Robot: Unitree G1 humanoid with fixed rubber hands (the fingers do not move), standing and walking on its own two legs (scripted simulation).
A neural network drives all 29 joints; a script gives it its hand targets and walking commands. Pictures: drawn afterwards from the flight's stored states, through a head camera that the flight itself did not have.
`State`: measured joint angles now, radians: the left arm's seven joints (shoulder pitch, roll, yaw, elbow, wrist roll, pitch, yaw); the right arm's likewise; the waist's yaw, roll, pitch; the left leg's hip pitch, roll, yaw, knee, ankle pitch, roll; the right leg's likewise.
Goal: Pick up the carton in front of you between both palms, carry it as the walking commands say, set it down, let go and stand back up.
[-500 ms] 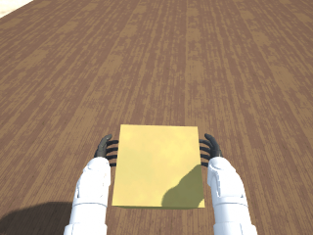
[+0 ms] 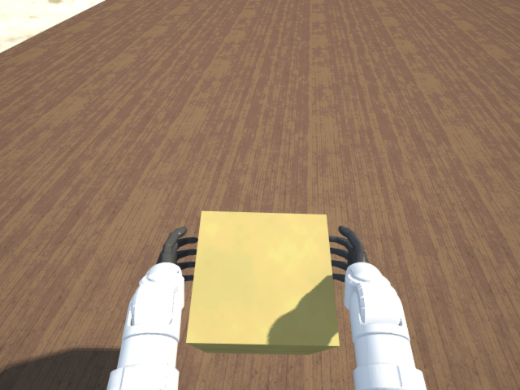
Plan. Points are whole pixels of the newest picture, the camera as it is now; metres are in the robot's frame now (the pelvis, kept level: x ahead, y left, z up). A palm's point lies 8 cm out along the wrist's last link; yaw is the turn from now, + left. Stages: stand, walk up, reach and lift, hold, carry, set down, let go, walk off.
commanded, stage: carry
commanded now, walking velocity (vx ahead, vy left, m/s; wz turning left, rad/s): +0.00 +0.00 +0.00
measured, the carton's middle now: (260, 290) +0.32 +0.00 -0.06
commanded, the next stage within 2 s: hold in 1.06 s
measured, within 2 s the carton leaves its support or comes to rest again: neither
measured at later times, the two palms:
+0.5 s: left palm (166, 288) +0.26 +0.15 +0.04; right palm (362, 288) +0.27 -0.15 +0.05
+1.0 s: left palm (168, 295) +0.25 +0.14 +0.04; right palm (367, 295) +0.26 -0.16 +0.04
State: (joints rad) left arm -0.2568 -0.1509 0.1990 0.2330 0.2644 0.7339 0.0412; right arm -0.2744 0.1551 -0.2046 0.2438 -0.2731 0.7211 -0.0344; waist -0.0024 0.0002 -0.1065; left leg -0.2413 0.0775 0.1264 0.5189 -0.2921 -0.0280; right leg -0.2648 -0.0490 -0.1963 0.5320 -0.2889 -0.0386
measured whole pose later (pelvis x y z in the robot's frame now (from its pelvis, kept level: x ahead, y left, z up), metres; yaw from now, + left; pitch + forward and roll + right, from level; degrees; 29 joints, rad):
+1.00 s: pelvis -0.04 -0.01 +0.00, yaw +0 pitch +2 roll +0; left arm -0.25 -0.15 0.19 0.22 0.26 0.74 0.04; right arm -0.27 0.15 -0.20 0.23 -0.27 0.73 -0.04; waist -0.01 0.01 -0.10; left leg -0.31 0.09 0.12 0.50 -0.22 -0.03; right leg -0.32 -0.04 -0.20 0.51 -0.21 -0.06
